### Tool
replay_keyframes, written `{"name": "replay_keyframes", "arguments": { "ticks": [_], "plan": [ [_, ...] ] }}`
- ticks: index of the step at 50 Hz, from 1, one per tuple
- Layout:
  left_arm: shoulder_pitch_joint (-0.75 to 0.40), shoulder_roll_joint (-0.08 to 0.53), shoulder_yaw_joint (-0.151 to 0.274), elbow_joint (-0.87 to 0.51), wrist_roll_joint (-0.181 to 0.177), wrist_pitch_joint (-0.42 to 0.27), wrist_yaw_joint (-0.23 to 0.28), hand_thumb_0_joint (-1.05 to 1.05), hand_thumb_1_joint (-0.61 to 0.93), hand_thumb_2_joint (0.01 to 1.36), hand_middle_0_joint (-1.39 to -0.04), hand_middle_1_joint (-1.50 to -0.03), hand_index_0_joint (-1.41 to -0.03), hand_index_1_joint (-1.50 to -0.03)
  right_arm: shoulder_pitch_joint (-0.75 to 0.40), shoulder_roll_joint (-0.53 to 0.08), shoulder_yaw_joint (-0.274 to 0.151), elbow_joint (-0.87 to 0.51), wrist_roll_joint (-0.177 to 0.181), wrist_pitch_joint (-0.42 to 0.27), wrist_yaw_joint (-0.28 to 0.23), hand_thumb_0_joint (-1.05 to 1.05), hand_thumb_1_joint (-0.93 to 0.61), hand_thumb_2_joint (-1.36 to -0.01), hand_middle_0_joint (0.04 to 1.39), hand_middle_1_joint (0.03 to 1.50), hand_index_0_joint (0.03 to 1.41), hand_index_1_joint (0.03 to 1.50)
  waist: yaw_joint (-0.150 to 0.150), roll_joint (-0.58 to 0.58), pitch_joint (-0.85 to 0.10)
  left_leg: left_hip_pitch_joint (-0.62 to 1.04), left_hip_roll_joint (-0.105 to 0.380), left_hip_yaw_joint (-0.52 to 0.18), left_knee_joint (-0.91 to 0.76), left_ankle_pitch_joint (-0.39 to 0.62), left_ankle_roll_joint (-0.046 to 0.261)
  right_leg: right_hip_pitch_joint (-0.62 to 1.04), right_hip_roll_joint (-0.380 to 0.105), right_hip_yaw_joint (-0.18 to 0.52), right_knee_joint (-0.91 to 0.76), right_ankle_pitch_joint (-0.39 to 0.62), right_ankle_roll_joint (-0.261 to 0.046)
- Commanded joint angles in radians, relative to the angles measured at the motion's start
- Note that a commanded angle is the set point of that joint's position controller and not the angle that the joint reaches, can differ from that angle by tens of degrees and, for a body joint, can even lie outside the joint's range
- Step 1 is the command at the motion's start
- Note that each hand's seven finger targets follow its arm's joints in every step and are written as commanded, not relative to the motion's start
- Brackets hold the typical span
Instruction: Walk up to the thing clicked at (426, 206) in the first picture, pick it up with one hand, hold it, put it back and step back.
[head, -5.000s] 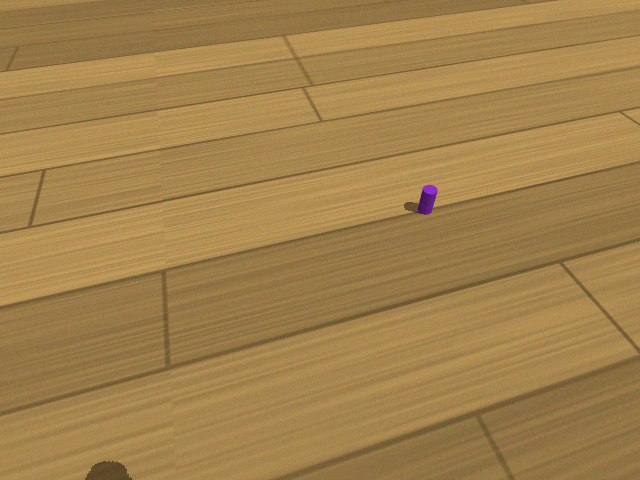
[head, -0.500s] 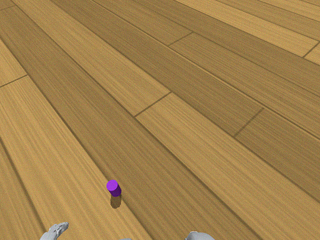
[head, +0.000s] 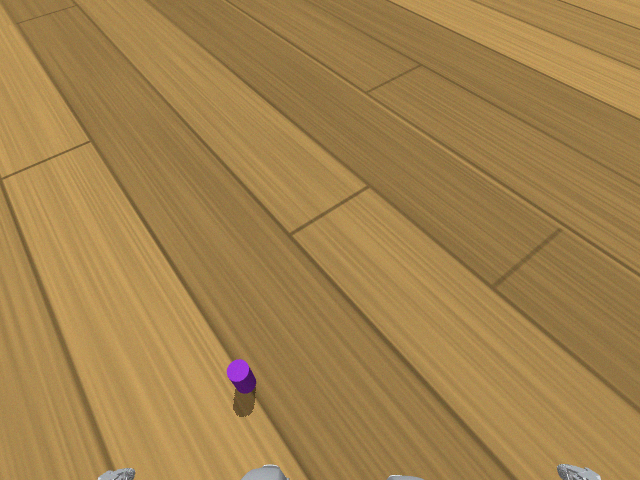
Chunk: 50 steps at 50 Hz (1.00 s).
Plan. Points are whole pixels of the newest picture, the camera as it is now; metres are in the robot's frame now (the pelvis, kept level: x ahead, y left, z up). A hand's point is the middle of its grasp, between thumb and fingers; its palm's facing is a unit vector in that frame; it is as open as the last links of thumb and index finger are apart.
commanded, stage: walk up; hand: left
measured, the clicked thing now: (242, 376) +0.45 +0.28 -0.69
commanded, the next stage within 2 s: none
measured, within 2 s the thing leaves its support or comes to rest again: neither
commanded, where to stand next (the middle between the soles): +0.08 +0.02 m, yaw +3 degrees
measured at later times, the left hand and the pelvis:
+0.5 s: hand out of the picture +0.08 +0.28 -0.14, palm faces +0.05 -0.94 -0.34, open 7.4 cm; pelvis +0.00 +0.01 +0.02, yaw +2 degrees
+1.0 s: hand out of the picture +0.10 +0.28 -0.14, palm faces +0.07 -0.94 -0.34, open 7.4 cm; pelvis +0.00 +0.01 +0.02, yaw +3 degrees
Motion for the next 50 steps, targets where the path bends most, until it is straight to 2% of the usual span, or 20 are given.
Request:
{"name": "replay_keyframes", "arguments": {
  "ticks": [1,4,6,9,14,16,17,19,23,34,38,43,46,48,50],
  "plan": [
    [-0.061,0.24,0.054,-0.067,0.0,-0.033,0.013,0.0,0.9,0.9,-0.2,-0.3,-0.2,-0.3,-0.006,-0.197,-0.04,-0.03,0.0,-0.019,-0.011,0.0,-0.9,-0.9,0.2,0.3,0.2,0.3,0.002,-0.047,-0.252,0.134,0.073,-0.074,-0.05,0.255,0.096,0.069,-0.119,0.145,-0.177,0.245,-0.047],
    [-0.078,0.251,0.054,-0.05,0.001,-0.03,0.01,0.0,0.9,0.9,-0.2,-0.3,-0.2,-0.3,-0.035,-0.189,-0.033,-0.016,-0.003,-0.011,-0.009,0.0,-0.9,-0.9,0.2,0.3,0.2,0.3,-0.003,-0.068,-0.195,0.13,0.04,-0.047,-0.047,0.184,0.078,0.019,-0.15,0.179,-0.238,0.193,-0.063],
    [-0.088,0.246,0.053,-0.043,0.0,-0.029,0.01,0.0,0.9,0.9,-0.2,-0.3,-0.2,-0.3,-0.042,-0.191,-0.031,-0.004,-0.006,-0.007,-0.007,0.0,-0.9,-0.9,0.2,0.3,0.2,0.3,-0.006,-0.052,-0.171,0.127,0.039,-0.051,-0.064,0.162,0.073,0.01,-0.151,0.167,-0.263,0.147,-0.062],
    [-0.094,0.237,0.054,-0.033,0.001,-0.025,0.007,0.0,0.9,0.9,-0.2,-0.3,-0.2,-0.3,-0.048,-0.201,-0.03,0.01,-0.008,-0.009,-0.002,0.0,-0.9,-0.9,0.2,0.3,0.2,0.3,-0.001,-0.031,-0.176,0.127,0.06,-0.084,-0.111,0.14,0.078,0.025,-0.131,0.141,-0.273,0.073,-0.05],
    [-0.074,0.213,0.051,-0.018,-0.005,-0.018,-0.001,0.0,0.9,0.9,-0.2,-0.3,-0.2,-0.3,-0.079,-0.205,-0.025,0.017,-0.014,-0.013,0.0,0.0,-0.9,-0.9,0.2,0.3,0.2,0.3,0.018,0.028,-0.158,0.051,0.1,-0.165,-0.229,0.008,0.088,0.086,-0.086,0.1,-0.266,-0.017,-0.038],
    [-0.055,0.205,0.05,-0.011,-0.005,-0.02,-0.004,0.0,0.9,0.9,-0.2,-0.3,-0.2,-0.3,-0.084,-0.205,-0.024,0.016,-0.016,-0.017,0.001,0.0,-0.9,-0.9,0.2,0.3,0.2,0.3,0.026,0.05,-0.185,0.058,0.112,-0.18,-0.246,0.04,0.09,0.124,-0.077,0.084,-0.258,0.013,-0.034],
    [-0.046,0.203,0.049,-0.008,-0.007,-0.02,-0.003,0.0,0.9,0.9,-0.2,-0.3,-0.2,-0.3,-0.095,-0.204,-0.023,0.013,-0.016,-0.017,0.001,0.0,-0.9,-0.9,0.2,0.3,0.2,0.3,0.03,0.06,-0.178,0.054,0.112,-0.181,-0.249,0.025,0.087,0.121,-0.077,0.085,-0.266,0.009,-0.033],
    [-0.049,0.204,0.049,-0.005,-0.006,-0.022,-0.004,0.0,0.9,0.9,-0.2,-0.3,-0.2,-0.3,-0.091,-0.2,-0.023,0.017,-0.015,-0.018,0.001,0.0,-0.9,-0.9,0.2,0.3,0.2,0.3,0.025,0.058,-0.188,0.063,0.109,-0.174,-0.253,0.047,0.085,0.136,-0.078,0.081,-0.274,0.038,-0.03],
    [-0.042,0.203,0.047,0.001,-0.002,-0.024,-0.005,0.0,0.9,0.9,-0.2,-0.3,-0.2,-0.3,-0.093,-0.199,-0.027,0.017,-0.015,-0.014,0.002,0.0,-0.9,-0.9,0.2,0.3,0.2,0.3,0.018,0.061,-0.171,0.063,0.106,-0.18,-0.283,-0.031,0.082,0.124,-0.077,0.075,-0.294,0.018,-0.026],
    [-0.059,0.22,0.053,-0.005,0.003,-0.036,0.0,0.0,0.9,0.9,-0.2,-0.3,-0.2,-0.3,-0.064,-0.18,-0.027,0.023,-0.001,-0.012,-0.001,0.0,-0.9,-0.9,0.2,0.3,0.2,0.3,-0.005,-0.015,-0.211,0.126,0.066,-0.112,-0.192,0.204,0.069,0.145,-0.12,0.095,-0.32,0.188,-0.031],
    [-0.055,0.224,0.059,-0.01,0.001,-0.032,0.004,0.0,0.9,0.9,-0.2,-0.3,-0.2,-0.3,-0.068,-0.175,-0.026,0.018,-0.002,-0.009,-0.002,0.0,-0.9,-0.9,0.2,0.3,0.2,0.3,0.002,-0.025,-0.222,0.147,0.06,-0.095,-0.156,0.301,0.067,0.146,-0.126,0.08,-0.301,0.24,-0.032],
    [-0.072,0.221,0.06,-0.022,0.002,-0.023,0.004,0.0,0.9,0.9,-0.2,-0.3,-0.2,-0.3,-0.064,-0.185,-0.028,0.018,-0.006,-0.003,-0.003,0.0,-0.9,-0.9,0.2,0.3,0.2,0.3,0.001,-0.011,-0.197,0.116,0.063,-0.109,-0.175,0.242,0.072,0.138,-0.122,0.073,-0.3,0.165,-0.035],
    [-0.064,0.214,0.059,-0.023,0.0,-0.019,0.001,0.0,0.9,0.9,-0.2,-0.3,-0.2,-0.3,-0.074,-0.195,-0.029,0.012,-0.008,-0.006,-0.001,0.0,-0.9,-0.9,0.2,0.3,0.2,0.3,0.009,0.023,-0.188,0.085,0.078,-0.149,-0.216,0.181,0.078,0.144,-0.104,0.063,-0.282,0.121,-0.03],
    [-0.057,0.206,0.058,-0.021,0.001,-0.019,-0.001,0.0,0.9,0.9,-0.2,-0.3,-0.2,-0.3,-0.081,-0.196,-0.029,0.008,-0.011,-0.007,-0.001,0.0,-0.9,-0.9,0.2,0.3,0.2,0.3,0.013,0.046,-0.193,0.066,0.09,-0.174,-0.245,0.141,0.083,0.169,-0.094,0.053,-0.272,0.106,-0.028],
    [-0.043,0.205,0.057,-0.019,0.002,-0.02,-0.002,0.0,0.9,0.9,-0.2,-0.3,-0.2,-0.3,-0.081,-0.198,-0.029,0.005,-0.012,-0.009,0.0,0.0,-0.9,-0.9,0.2,0.3,0.2,0.3,0.016,0.054,-0.21,0.076,0.092,-0.177,-0.246,0.147,0.085,0.185,-0.092,0.05,-0.271,0.112,-0.028]
  ]
}}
